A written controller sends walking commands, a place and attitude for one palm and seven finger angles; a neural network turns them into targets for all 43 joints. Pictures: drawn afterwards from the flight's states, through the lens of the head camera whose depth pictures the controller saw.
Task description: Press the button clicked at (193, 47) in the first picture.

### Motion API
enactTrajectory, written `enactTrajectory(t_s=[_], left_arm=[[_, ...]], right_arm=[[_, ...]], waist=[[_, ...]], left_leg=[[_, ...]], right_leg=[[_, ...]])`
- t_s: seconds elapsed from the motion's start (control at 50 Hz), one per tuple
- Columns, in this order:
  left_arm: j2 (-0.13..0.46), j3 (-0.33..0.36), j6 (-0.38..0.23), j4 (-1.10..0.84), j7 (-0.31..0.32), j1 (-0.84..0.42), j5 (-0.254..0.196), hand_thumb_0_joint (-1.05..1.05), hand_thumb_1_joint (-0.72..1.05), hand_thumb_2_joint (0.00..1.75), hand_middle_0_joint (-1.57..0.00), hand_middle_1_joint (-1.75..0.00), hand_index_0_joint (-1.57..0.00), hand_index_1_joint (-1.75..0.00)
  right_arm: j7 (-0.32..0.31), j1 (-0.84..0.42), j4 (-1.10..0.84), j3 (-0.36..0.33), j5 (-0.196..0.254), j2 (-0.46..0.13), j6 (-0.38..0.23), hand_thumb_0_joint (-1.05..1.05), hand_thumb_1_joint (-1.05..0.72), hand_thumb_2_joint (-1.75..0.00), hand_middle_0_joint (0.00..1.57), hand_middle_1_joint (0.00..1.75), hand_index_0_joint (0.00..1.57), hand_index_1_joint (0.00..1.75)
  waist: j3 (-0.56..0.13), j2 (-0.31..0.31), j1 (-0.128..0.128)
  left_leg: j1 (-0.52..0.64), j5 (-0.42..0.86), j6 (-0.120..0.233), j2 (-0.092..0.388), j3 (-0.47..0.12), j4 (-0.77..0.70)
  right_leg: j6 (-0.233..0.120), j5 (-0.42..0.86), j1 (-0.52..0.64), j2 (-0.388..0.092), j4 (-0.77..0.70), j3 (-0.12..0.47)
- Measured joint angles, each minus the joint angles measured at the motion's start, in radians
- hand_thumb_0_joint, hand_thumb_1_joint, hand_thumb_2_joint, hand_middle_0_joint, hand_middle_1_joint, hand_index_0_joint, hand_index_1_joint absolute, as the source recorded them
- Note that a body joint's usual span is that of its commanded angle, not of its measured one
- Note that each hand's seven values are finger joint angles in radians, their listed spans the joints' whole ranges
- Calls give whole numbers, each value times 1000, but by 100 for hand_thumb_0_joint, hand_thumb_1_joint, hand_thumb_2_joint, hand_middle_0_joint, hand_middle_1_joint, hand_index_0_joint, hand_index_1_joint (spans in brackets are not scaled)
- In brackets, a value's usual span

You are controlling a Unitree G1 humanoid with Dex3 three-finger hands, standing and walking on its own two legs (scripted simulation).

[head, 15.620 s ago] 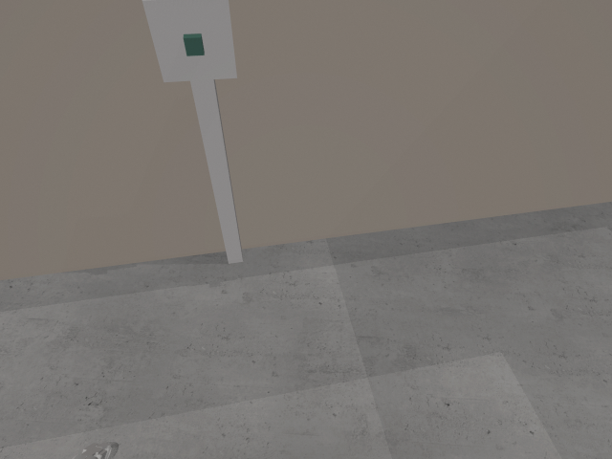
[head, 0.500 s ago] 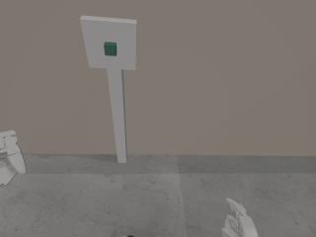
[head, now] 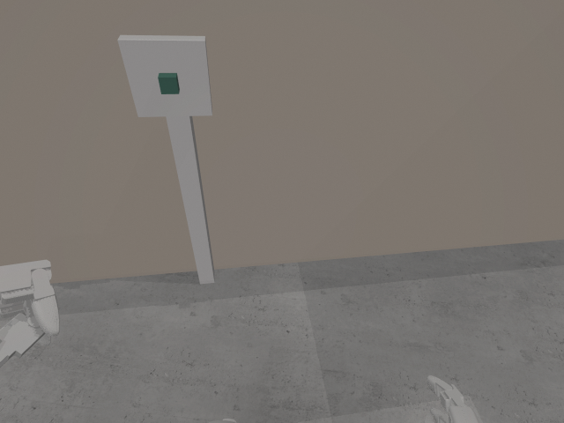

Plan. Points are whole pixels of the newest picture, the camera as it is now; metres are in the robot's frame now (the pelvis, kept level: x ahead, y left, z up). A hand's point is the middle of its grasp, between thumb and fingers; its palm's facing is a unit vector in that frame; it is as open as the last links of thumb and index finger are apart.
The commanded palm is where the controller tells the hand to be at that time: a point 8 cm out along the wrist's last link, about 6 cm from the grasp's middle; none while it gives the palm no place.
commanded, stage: stop stepping back and stand still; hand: left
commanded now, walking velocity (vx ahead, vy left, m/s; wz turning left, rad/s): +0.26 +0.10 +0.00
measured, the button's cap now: (169, 83) +0.78 +0.31 +0.12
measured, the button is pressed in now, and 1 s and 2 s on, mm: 0 0 0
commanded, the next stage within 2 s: let the arm hang, fingers relaxed in 1.58 s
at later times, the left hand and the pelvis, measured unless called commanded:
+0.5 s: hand out of the picture +0.11 +0.25 +0.17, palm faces +0.49 -0.76 -0.42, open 3.1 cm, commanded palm +0.06 +0.28 +0.18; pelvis -0.05 -0.01 +0.00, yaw +5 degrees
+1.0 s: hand out of the picture +0.15 +0.28 +0.15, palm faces +0.44 -0.78 -0.46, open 3.1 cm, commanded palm +0.09 +0.32 +0.18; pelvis -0.02 +0.03 +0.00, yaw +5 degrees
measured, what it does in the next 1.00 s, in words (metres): steps on the spot: left foot, then left foot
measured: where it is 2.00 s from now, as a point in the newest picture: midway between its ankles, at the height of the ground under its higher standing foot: outside the picture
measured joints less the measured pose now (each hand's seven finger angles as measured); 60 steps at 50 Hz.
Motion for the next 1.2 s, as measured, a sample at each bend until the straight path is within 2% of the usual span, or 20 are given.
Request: enactTrajectory(t_s=[0.04,0.1,0.16,0.2,0.24,0.28,0.32,0.36,0.38,0.44,0.48,0.54,0.58,0.6,0.62,0.68,0.76,0.86,1.04,1.2], left_arm=[[-34,-7,-8,32,10,-31,7,1,89,90,-131,-150,-131,-150],[-84,-28,-10,95,28,-97,20,1,89,90,-131,-150,-131,-150],[-119,-56,-4,115,40,-158,28,1,89,90,-131,-150,-131,-150],[-104,-49,-7,117,42,-182,28,1,89,90,-131,-150,-131,-150],[-75,-26,-9,121,36,-162,29,1,89,90,-131,-150,-131,-150],[-50,-11,-10,117,30,-128,31,1,89,90,-131,-150,-131,-150],[-24,0,-14,99,25,-100,35,1,89,90,-131,-150,-131,-150],[-21,-2,-22,84,14,-101,35,1,89,90,-131,-150,-131,-150],[-30,-10,-28,83,8,-106,34,1,89,90,-131,-150,-131,-150],[-74,-27,-43,93,0,-106,32,1,89,90,-131,-150,-131,-150],[-91,-32,-50,109,2,-99,30,1,89,90,-131,-150,-131,-150],[-94,-37,-46,121,14,-99,33,1,89,90,-131,-150,-131,-150],[-97,-40,-43,110,23,-101,34,1,89,90,-131,-150,-131,-150],[-97,-40,-44,103,26,-107,33,1,89,90,-131,-150,-131,-150],[-92,-39,-44,102,29,-119,32,1,89,90,-131,-150,-131,-150],[-78,-27,-38,117,27,-131,33,1,89,90,-131,-150,-131,-150],[-76,-20,-28,114,23,-120,32,1,89,90,-131,-150,-131,-150],[-86,-40,-31,78,20,-96,21,1,89,90,-131,-150,-131,-150],[-57,-26,-24,84,19,-76,10,1,89,90,-131,-150,-131,-150],[-63,-35,-27,78,15,-71,5,1,89,90,-130,-150,-131,-150]], right_arm=[[-7,15,34,1,0,-10,9,1,-90,-89,20,30,21,30],[-23,38,58,0,-3,-19,-6,1,-90,-89,20,30,21,30],[-36,47,41,-3,-4,-42,-35,1,-90,-89,20,30,21,30],[-35,24,37,-6,-3,-23,-44,1,-91,-90,20,30,21,30],[-24,19,32,3,-2,14,-47,1,-91,-90,20,30,21,30],[-12,33,22,16,-1,42,-52,1,-91,-90,20,30,21,30],[-3,51,5,26,-1,58,-51,1,-90,-90,20,30,21,30],[6,41,20,27,-3,58,-38,1,-90,-89,20,30,21,30],[10,34,40,26,-6,52,-32,1,-90,-89,20,30,21,30],[12,28,78,25,-8,32,-17,1,-90,-89,20,30,21,30],[3,31,81,25,-8,24,-19,1,-90,-89,20,30,21,30],[-14,34,66,22,-9,11,-35,1,-90,-89,20,30,21,30],[-21,33,38,16,-12,-11,-49,1,-90,-89,20,30,21,30],[-23,26,25,10,-12,-21,-56,1,-90,-89,20,30,21,30],[-24,11,21,5,-8,-21,-56,1,-90,-89,20,30,21,30],[-19,-16,18,6,5,-6,-52,1,-91,-89,20,30,21,30],[-6,-25,-1,16,10,12,-58,1,-91,-90,20,30,21,30],[12,-40,3,20,10,14,-43,1,-91,-89,20,30,21,30],[3,-53,-13,28,13,23,-21,1,-91,-89,20,30,21,30],[6,-62,-31,29,13,23,-16,1,-90,-89,20,30,21,30]], waist=[[-29,-12,20],[-65,-16,24],[-68,18,2],[-35,7,-24],[-27,-6,-43],[-31,4,-56],[-34,11,-54],[-15,14,-30],[-8,17,-17],[-18,22,11],[-29,15,15],[-32,2,19],[-27,23,19],[-20,38,15],[-2,36,13],[13,20,7],[15,35,-1],[30,48,0],[52,30,2],[45,31,-2]], left_leg=[[6,-7,5,13,19,96],[112,-58,33,49,39,-16],[254,-118,61,84,19,-262],[240,2,31,71,6,-260],[242,26,12,66,3,-248],[243,22,5,76,-8,-247],[208,-40,7,83,-11,-193],[127,-116,20,71,-20,1],[89,-113,22,62,-23,104],[32,-60,21,52,10,229],[48,-37,24,52,44,157],[149,-48,42,51,85,-88],[236,-67,59,61,76,-263],[254,-23,60,69,60,-316],[252,46,46,69,58,-315],[259,46,14,60,65,-289],[259,23,5,68,56,-282],[252,6,2,73,38,-270],[305,20,24,50,61,-335],[306,21,35,47,69,-341]], right_leg=[[5,28,-6,-25,-12,-7],[12,28,-25,-51,0,-29],[22,-14,-73,-49,80,-56],[43,-104,-113,-45,193,-29],[54,-163,-137,-25,304,-6],[54,-181,-111,-7,288,-22],[34,-176,-54,3,166,-28],[-10,-23,-67,2,147,-37],[-22,2,-67,1,143,-40],[-24,27,-49,-6,82,-36],[-16,50,-36,-18,31,-34],[-8,66,-29,-34,-3,-33],[1,57,-39,-22,13,-42],[7,47,-51,-15,36,-50],[15,35,-56,-18,61,-49],[39,13,-48,-18,84,-22],[9,20,-31,-6,57,-28],[10,22,-17,3,28,-34],[40,32,19,-16,-13,-10],[51,48,28,-18,-39,-2]])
